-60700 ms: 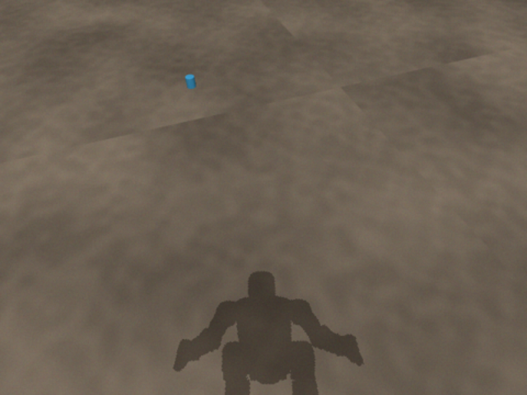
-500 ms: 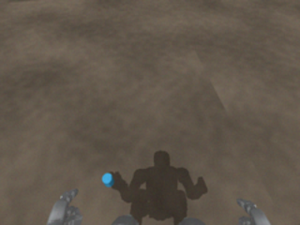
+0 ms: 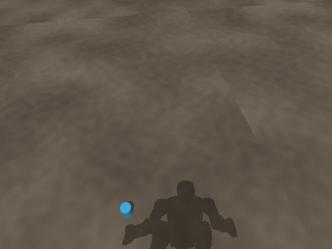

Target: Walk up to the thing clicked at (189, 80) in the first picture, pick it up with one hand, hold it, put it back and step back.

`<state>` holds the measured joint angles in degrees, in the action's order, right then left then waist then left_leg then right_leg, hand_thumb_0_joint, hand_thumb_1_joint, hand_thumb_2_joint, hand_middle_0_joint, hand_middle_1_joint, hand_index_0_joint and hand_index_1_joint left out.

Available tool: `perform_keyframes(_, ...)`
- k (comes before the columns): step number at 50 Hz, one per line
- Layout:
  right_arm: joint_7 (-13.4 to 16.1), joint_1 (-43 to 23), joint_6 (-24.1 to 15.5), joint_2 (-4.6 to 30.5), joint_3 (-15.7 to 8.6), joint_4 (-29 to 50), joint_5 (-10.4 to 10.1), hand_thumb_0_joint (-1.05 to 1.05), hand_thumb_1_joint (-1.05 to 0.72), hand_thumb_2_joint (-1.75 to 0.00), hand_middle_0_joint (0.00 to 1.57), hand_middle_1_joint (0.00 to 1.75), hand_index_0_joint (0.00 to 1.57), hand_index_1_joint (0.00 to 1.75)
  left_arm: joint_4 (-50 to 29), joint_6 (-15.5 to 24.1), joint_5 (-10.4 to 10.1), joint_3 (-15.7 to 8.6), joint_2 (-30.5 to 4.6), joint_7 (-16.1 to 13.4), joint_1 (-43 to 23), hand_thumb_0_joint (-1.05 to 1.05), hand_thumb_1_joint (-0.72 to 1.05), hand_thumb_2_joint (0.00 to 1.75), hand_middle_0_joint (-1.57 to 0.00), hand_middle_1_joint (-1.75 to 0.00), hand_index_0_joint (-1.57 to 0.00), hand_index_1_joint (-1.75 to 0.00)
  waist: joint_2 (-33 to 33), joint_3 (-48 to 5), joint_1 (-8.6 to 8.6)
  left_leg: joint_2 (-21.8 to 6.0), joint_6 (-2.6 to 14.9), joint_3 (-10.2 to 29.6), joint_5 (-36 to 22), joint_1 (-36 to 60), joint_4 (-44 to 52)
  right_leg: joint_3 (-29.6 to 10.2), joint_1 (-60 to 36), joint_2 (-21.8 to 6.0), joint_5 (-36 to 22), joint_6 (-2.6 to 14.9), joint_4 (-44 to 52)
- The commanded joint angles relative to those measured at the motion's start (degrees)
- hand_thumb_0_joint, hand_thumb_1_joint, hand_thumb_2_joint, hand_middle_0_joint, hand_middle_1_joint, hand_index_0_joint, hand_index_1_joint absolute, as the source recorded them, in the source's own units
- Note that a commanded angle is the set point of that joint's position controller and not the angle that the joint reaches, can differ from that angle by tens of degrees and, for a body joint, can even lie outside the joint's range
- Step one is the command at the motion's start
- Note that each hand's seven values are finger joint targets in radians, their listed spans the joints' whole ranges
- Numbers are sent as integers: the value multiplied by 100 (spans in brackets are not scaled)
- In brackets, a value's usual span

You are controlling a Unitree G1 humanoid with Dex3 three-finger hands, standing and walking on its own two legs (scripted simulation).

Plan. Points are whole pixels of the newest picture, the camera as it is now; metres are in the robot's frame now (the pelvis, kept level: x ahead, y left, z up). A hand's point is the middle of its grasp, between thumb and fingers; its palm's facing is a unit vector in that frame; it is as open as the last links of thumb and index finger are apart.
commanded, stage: stand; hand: left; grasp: from above
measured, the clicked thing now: (126, 209) +0.45 +0.28 -0.74
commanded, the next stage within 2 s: step back in 1.82 s
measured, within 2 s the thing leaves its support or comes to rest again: neither
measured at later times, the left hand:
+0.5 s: hand out of the picture +0.05 +0.24 -0.16, palm faces +0.02 -0.94 -0.34, open 7.4 cm
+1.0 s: hand out of the picture +0.09 +0.23 -0.15, palm faces +0.02 -0.94 -0.34, open 7.4 cm
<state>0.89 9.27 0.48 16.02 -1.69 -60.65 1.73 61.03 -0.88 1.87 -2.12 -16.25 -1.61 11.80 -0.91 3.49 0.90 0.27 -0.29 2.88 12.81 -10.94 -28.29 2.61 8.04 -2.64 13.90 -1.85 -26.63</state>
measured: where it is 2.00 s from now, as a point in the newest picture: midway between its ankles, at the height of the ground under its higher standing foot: outside the picture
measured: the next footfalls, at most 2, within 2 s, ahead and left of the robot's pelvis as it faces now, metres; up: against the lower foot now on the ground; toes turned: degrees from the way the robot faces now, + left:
none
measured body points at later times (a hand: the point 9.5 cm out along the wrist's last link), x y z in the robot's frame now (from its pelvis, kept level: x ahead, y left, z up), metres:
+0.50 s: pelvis +0.00 -0.01 +0.01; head +0.01 -0.01 +0.46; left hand +0.05 +0.29 -0.13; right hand +0.06 -0.30 -0.14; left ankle +0.03 +0.12 -0.74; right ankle +0.01 -0.14 -0.74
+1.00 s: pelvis +0.02 -0.01 +0.01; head +0.02 -0.02 +0.46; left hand +0.09 +0.28 -0.13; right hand +0.09 -0.30 -0.13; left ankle +0.03 +0.12 -0.74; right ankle +0.01 -0.14 -0.74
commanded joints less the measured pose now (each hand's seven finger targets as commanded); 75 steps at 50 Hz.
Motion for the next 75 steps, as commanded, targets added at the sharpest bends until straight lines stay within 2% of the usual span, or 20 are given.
perform_keyframes(1,72,-197,-122,1118,-233,247,-27,0,-90,-90,20,30,20,30,-177,176,3,-206,-1110,-74,-203,0,90,90,-20,-30,-20,-30,-30,30,-14,-511,199,628,397,-248,982,-480,-12,-347,169,219,787)
perform_keyframes(4,53,-236,-113,1146,-238,178,-37,0,-90,-90,20,30,20,30,-71,186,6,-206,-1171,-63,-209,0,90,90,-20,-30,-20,-30,-50,70,-7,-497,183,622,447,-189,1005,-499,50,-354,335,210,922)
perform_keyframes(5,46,-258,-126,1113,-220,172,-35,0,-90,-90,20,30,20,30,-68,199,6,-207,-1188,-60,-270,0,90,90,-20,-30,-20,-30,8,-19,-7,-487,181,590,221,-115,982,-528,-2,-399,259,223,944)
perform_keyframes(7,46,-256,-127,1131,-214,124,-35,0,-90,-90,20,30,20,30,-11,186,2,-199,-1183,-53,-269,0,90,90,-20,-30,-20,-30,-79,51,-10,-511,165,618,421,-145,1039,-510,55,-368,369,210,948)
perform_keyframes(16,43,-243,-139,1151,-144,-6,-40,0,-90,-90,20,30,20,30,120,212,-36,-203,-1275,-41,-460,0,90,90,-20,-30,-20,-30,20,-137,-37,-544,170,544,-253,57,1020,-536,-157,-467,-87,223,1050)
perform_keyframes(20,45,-279,-139,1222,-130,-46,-53,0,-90,-90,20,30,20,30,175,195,-43,-176,-1253,-20,-434,0,90,90,-20,-30,-20,-30,-29,-83,-20,-567,166,564,-132,29,1096,-483,-140,-421,-27,221,1037)
perform_keyframes(27,57,-264,-160,1264,-89,-130,-53,0,-90,-90,20,30,20,30,236,187,-73,-185,-1283,-1,-512,0,90,90,-20,-30,-20,-30,-57,-161,-18,-596,162,523,-409,90,1121,-501,-282,-452,-380,232,1007)
perform_keyframes(31,59,-329,-191,1274,-73,-118,-64,0,-90,-90,20,30,20,30,207,214,-84,-185,-1277,-2,-594,0,90,90,-20,-30,-20,-30,23,-366,-6,-640,174,491,-1147,307,1030,-482,-399,-488,-831,220,1014)
perform_keyframes(35,73,-329,-182,1297,-67,-155,-62,0,-90,-90,20,30,20,30,220,196,-87,-186,-1286,9,-631,0,90,90,-20,-30,-20,-30,26,-286,-26,-628,147,448,-1043,280,1071,-470,-364,-472,-767,210,1038)
perform_keyframes(39,65,-367,-197,1306,-65,-150,-73,0,-90,-90,20,30,20,30,208,212,-90,-199,-1308,7,-667,0,90,90,-20,-30,-20,-30,58,-424,-30,-663,149,437,-1366,407,1044,-463,-464,-506,-1064,210,1006)
perform_keyframes(45,68,-475,-195,1338,-58,-158,-74,0,-90,-90,20,30,20,30,206,211,-87,-183,-1294,16,-710,0,90,90,-20,-30,-20,-30,38,-417,-15,-683,139,431,-1403,425,1068,-432,-482,-495,-1070,196,1030)
perform_keyframes(48,54,-484,-168,1323,-55,-154,-71,0,-90,-90,20,30,20,30,216,202,-73,-183,-1348,23,-766,0,90,90,-20,-30,-20,-30,71,-204,-49,-644,124,436,-876,267,1160,-441,-311,-473,-579,202,1170)
perform_keyframes(50,49,-499,-176,1344,-63,-153,-82,0,-90,-90,20,30,20,30,179,214,-75,-184,-1353,26,-782,0,90,90,-20,-30,-20,-30,57,-298,-50,-658,132,439,-1013,324,1146,-455,-381,-496,-706,222,1149)
perform_keyframes(52,39,-514,-178,1378,-61,-155,-80,0,-90,-90,20,30,20,30,197,220,-75,-179,-1365,37,-762,0,90,90,-20,-30,-20,-30,4,-246,-45,-654,116,452,-793,281,1186,-452,-342,-481,-518,212,1168)
perform_keyframes(54,33,-546,-191,1413,-73,-127,-82,0,-90,-90,20,30,20,30,166,242,-77,-173,-1357,39,-761,0,90,90,-20,-30,-20,-30,22,-424,-47,-682,155,433,-1102,372,1094,-477,-455,-520,-887,216,1145)
perform_keyframes(57,29,-533,-186,1370,-51,-142,-83,0,-90,-90,20,30,20,30,162,240,-84,-181,-1390,34,-816,0,90,90,-20,-30,-20,-30,40,-424,-51,-686,140,437,-1104,359,1120,-464,-491,-528,-861,222,1127)
perform_keyframes(59,34,-536,-191,1390,-60,-144,-87,0,-90,-90,20,30,20,30,156,236,-91,-170,-1392,38,-765,0,90,90,-20,-30,-20,-30,-23,-462,-42,-688,122,426,-1357,425,1098,-431,-478,-514,-1024,230,1092)
perform_keyframes(63,26,-491,-186,1386,-43,-166,-91,0,-90,-90,20,30,20,30,162,232,-92,-159,-1397,46,-752,0,90,90,-20,-30,-20,-30,-8,-346,-50,-672,107,450,-1103,300,1169,-425,-449,-506,-758,232,1126)
perform_keyframes(65,25,-537,-195,1422,-51,-150,-89,0,-90,-90,20,30,20,30,149,242,-96,-152,-1393,53,-732,0,90,90,-20,-30,-20,-30,-5,-497,-25,-706,142,441,-1273,402,1104,-435,-518,-529,-972,241,1090)
perform_keyframes(75,18,-471,-199,1460,-42,-145,-95,0,-90,-90,20,30,20,30,112,251,-102,-136,-1411,58,-749,0,90,90,-20,-30,-20,-30,46,-459,-50,-701,128,436,-1440,395,1098,-418,-526,-538,-1114,240,1086)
